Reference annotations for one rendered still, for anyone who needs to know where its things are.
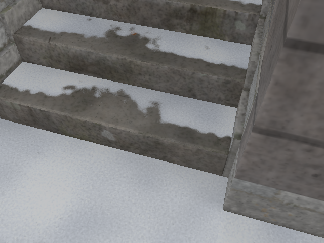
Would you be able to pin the stairs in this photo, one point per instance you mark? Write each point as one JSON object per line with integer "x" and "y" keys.
{"x": 158, "y": 78}

